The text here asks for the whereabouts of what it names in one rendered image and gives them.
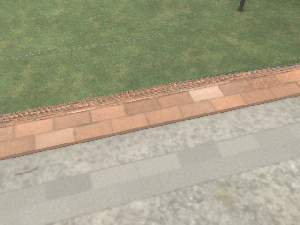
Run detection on stairs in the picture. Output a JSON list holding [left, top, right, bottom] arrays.
[[0, 64, 300, 127]]

